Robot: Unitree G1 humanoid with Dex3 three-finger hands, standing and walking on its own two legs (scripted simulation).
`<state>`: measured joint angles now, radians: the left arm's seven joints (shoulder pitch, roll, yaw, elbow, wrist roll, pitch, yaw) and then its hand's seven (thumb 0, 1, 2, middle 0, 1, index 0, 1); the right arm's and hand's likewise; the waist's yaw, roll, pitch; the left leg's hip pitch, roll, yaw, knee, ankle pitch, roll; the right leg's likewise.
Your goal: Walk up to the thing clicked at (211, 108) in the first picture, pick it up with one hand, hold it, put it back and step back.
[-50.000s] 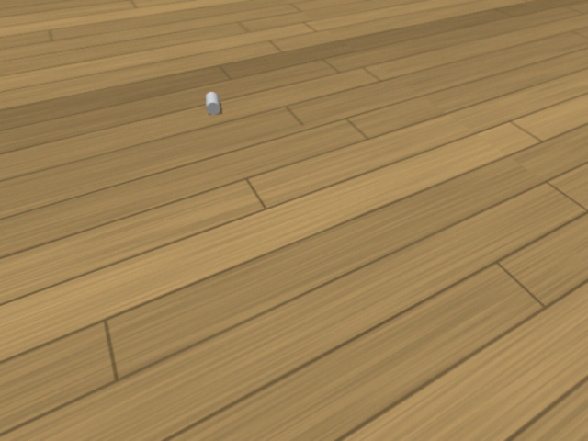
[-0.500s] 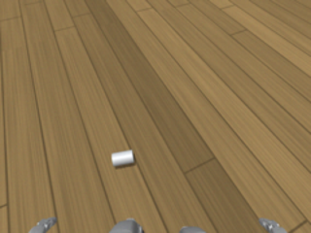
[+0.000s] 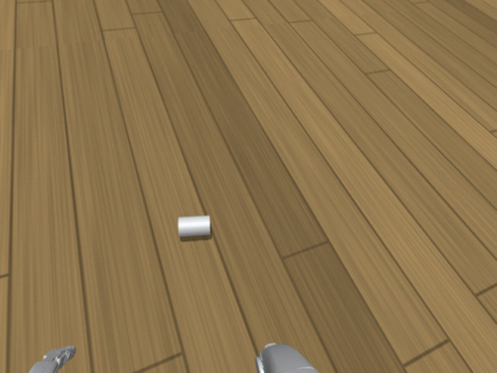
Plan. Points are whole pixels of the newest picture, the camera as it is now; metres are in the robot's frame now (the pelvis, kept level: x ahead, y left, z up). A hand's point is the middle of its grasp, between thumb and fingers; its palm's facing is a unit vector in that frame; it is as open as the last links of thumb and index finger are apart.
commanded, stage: step back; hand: left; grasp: from above
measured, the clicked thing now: (194, 225) +0.72 +0.17 -0.73
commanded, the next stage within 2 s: stand in 2.00 s
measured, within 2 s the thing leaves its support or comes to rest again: neither
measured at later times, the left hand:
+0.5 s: hand out of the picture -0.07 +0.22 -0.13, palm faces -0.04 -0.90 -0.43, open 7.4 cm
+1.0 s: hand out of the picture -0.27 +0.20 -0.17, palm faces -0.05 -0.93 -0.37, open 7.4 cm
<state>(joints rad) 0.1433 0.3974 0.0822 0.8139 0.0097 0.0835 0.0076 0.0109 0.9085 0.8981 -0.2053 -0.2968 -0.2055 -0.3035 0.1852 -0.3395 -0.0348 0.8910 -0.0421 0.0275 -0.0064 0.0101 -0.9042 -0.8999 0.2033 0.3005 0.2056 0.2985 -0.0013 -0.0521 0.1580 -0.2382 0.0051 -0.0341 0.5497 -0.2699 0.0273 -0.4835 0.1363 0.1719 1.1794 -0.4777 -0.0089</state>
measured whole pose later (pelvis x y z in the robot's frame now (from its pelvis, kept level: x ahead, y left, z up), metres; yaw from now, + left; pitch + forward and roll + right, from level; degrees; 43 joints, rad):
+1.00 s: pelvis -0.36 -0.07 -0.02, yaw -3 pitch -2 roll +0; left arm 0.21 0.41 0.07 0.86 0.02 0.05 -0.01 0.01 0.91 0.90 -0.21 -0.30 -0.21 -0.30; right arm 0.11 -0.38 -0.05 0.81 -0.05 0.02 -0.01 0.01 -0.90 -0.90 0.20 0.30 0.21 0.30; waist 0.02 -0.05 0.14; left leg -0.39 0.06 0.03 0.64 -0.22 0.00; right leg -0.24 0.01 0.08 0.75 -0.49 0.02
